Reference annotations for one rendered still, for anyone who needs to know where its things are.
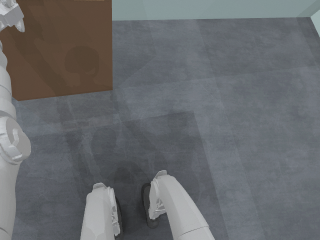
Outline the robot foot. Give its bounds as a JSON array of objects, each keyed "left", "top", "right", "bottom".
[
  {"left": 141, "top": 183, "right": 160, "bottom": 229},
  {"left": 114, "top": 197, "right": 124, "bottom": 240}
]

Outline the cabinet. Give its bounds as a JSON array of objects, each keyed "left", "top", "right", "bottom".
[{"left": 0, "top": 0, "right": 113, "bottom": 101}]

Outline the robot right foot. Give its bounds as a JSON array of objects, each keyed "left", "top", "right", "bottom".
[{"left": 141, "top": 183, "right": 160, "bottom": 229}]

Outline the left robot forearm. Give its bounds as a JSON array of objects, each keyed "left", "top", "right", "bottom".
[{"left": 0, "top": 41, "right": 17, "bottom": 121}]

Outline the left robot hand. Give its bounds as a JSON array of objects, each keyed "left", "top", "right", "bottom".
[{"left": 0, "top": 0, "right": 25, "bottom": 33}]

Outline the robot left upper arm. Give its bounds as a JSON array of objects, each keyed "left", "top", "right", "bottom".
[{"left": 0, "top": 115, "right": 31, "bottom": 240}]

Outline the robot left foot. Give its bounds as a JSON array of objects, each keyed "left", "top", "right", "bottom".
[{"left": 114, "top": 197, "right": 124, "bottom": 240}]

